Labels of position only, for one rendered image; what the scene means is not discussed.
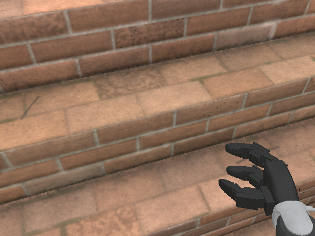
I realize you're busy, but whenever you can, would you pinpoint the right robot forearm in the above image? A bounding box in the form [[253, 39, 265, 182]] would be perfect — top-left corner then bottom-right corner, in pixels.
[[272, 201, 315, 236]]

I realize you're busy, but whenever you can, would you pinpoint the right robot hand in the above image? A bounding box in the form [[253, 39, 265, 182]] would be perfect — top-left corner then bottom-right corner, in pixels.
[[219, 142, 300, 216]]

